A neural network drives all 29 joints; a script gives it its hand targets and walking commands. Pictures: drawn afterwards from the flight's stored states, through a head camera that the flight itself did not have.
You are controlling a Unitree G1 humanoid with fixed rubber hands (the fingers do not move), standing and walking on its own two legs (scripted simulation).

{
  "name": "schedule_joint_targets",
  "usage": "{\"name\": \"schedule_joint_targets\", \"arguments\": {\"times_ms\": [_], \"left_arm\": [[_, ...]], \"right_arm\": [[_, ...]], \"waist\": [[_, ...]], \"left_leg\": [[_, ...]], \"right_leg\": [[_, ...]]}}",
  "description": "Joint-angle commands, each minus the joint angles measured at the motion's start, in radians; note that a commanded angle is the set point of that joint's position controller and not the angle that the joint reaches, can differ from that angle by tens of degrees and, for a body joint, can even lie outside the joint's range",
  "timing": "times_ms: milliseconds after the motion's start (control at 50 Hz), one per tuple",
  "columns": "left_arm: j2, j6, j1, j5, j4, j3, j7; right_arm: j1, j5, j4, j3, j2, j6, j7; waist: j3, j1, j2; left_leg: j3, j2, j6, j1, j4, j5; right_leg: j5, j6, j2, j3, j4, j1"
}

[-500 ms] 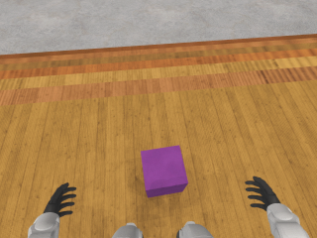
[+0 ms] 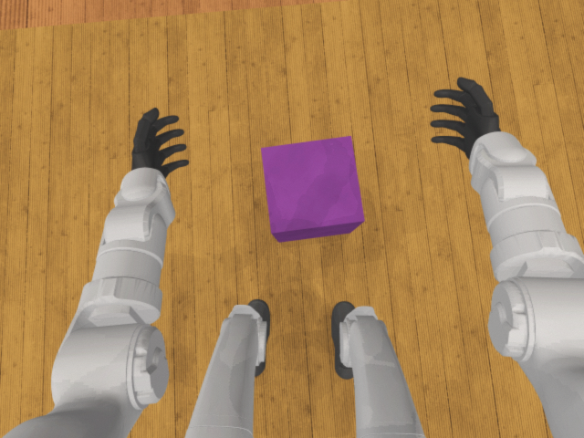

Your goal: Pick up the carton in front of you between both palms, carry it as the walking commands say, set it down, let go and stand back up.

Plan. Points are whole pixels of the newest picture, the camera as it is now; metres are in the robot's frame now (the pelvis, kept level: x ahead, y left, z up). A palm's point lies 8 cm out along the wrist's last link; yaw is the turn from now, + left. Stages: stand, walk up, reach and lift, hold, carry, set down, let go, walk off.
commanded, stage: reach and lift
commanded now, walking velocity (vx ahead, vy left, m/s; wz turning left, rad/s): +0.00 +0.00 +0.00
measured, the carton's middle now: (310, 195) +0.51 -0.01 -0.54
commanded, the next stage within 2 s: none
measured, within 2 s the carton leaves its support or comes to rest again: leaves its support in 1.88 s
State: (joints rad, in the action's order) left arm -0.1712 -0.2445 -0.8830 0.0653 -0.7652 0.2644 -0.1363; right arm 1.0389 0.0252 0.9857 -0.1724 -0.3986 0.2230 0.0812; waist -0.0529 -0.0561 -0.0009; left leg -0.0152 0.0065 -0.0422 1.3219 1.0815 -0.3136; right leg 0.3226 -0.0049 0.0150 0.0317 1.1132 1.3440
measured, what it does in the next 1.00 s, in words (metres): lowers itself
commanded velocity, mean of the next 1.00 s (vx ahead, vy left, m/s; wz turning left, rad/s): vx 0.00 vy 0.00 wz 0.00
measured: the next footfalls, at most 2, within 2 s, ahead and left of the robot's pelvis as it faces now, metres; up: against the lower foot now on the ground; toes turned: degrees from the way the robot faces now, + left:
none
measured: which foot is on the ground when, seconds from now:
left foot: down 0.00-1.00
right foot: down 0.00-1.00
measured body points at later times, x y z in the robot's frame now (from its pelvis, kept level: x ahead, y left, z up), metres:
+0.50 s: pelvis +0.02 +0.00 -0.08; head +0.36 -0.02 +0.22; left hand +0.50 +0.19 -0.24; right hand +0.55 -0.19 -0.25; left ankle +0.09 +0.14 -0.63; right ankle +0.09 -0.11 -0.63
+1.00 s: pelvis -0.03 +0.01 -0.27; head +0.34 -0.01 -0.02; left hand +0.50 +0.19 -0.45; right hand +0.54 -0.18 -0.45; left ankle +0.09 +0.14 -0.63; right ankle +0.09 -0.11 -0.63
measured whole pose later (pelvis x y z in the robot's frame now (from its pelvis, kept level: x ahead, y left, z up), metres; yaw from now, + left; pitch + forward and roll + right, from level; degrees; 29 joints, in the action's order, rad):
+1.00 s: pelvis -0.03 +0.01 -0.27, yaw +3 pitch +41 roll +4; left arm -0.21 -0.09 -1.37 0.17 -1.01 0.23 -0.18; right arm 1.52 0.16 1.22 -0.04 -0.50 0.08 -0.01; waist -0.29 -0.04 0.03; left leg -0.02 -0.07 -0.08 2.25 2.05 -0.51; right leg 0.53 0.03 0.04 0.07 2.09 2.28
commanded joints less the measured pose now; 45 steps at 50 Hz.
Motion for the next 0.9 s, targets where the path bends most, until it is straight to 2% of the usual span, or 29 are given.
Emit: {"name": "schedule_joint_targets", "arguments": {"times_ms": [0, 80, 140, 220, 340, 420, 560, 660, 780, 880], "left_arm": [[-0.092, 0.017, -0.322, -0.020, 0.067, 0.056, -0.012], [-0.068, 0.030, -0.408, -0.064, 0.058, 0.114, -0.013], [-0.050, 0.049, -0.407, -0.099, 0.086, 0.151, -0.006], [-0.010, 0.090, -0.366, -0.136, 0.105, 0.184, 0.016], [0.019, 0.163, -0.272, -0.164, 0.063, 0.210, 0.039], [0.012, 0.198, -0.258, -0.137, 0.028, 0.183, 0.034], [-0.047, 0.209, -0.318, -0.007, 0.051, 0.056, -0.009], [-0.098, 0.179, -0.428, 0.072, 0.093, -0.011, -0.043], [-0.121, 0.140, -0.566, 0.107, 0.005, -0.035, -0.063], [-0.136, 0.154, -0.656, 0.096, -0.111, -0.023, -0.053]], "right_arm": [[0.396, -0.018, -0.033, -0.032, -0.149, -0.019, 0.006], [0.510, -0.067, 0.013, -0.066, -0.147, -0.032, 0.013], [0.523, -0.109, 0.006, -0.095, -0.133, -0.046, 0.009], [0.498, -0.146, -0.014, -0.128, -0.075, -0.078, 0.002], [0.378, -0.165, -0.021, -0.154, 0.008, -0.129, -0.021], [0.326, -0.141, -0.029, -0.142, 0.007, -0.156, -0.047], [0.399, 0.001, -0.105, -0.026, -0.098, -0.179, -0.081], [0.508, 0.089, -0.123, 0.047, -0.171, -0.160, -0.092], [0.631, 0.128, -0.002, 0.086, -0.204, -0.128, -0.090], [0.701, 0.128, 0.118, 0.103, -0.215, -0.141, -0.086]], "waist": [[0.860, -0.020, -0.080], [0.947, -0.030, -0.099], [1.045, -0.026, -0.114], [1.056, -0.022, -0.121], [1.032, -0.008, -0.119], [1.046, 0.012, -0.101], [1.229, 0.018, -0.095], [1.292, 0.020, -0.107], [1.122, 0.017, -0.096], [0.952, 0.016, -0.071]], "left_leg": [[0.094, -0.059, -0.023, -0.268, -0.078, -0.006], [0.106, -0.070, -0.029, -0.231, -0.060, 0.018], [0.112, -0.078, -0.031, -0.224, -0.058, 0.094], [0.115, -0.085, -0.028, -0.112, -0.025, 0.193], [0.101, -0.091, -0.034, 0.126, 0.111, 0.286], [0.091, -0.093, -0.043, 0.242, 0.247, 0.314], [0.085, -0.089, -0.048, 0.226, 0.495, 0.362], [0.103, -0.087, -0.048, 0.220, 0.627, 0.239], [0.116, -0.067, -0.042, 0.291, 0.715, 0.002], [0.105, -0.054, -0.034, 0.339, 0.792, -0.060]], "right_leg": [[0.013, 0.027, 0.034, -0.027, -0.121, -0.426], [-0.015, 0.029, 0.040, -0.029, -0.105, -0.404], [-0.136, 0.033, 0.047, -0.028, -0.089, -0.459], [-0.300, 0.035, 0.050, -0.015, -0.034, -0.467], [-0.495, 0.037, 0.037, 0.020, 0.120, -0.326], [-0.523, 0.039, 0.032, 0.027, 0.249, -0.164], [-0.450, 0.044, 0.035, -0.011, 0.483, -0.006], [-0.292, 0.042, 0.029, -0.040, 0.609, 0.047], [-0.019, 0.036, 0.005, -0.051, 0.686, 0.205], [0.078, 0.030, -0.014, -0.034, 0.749, 0.327]]}}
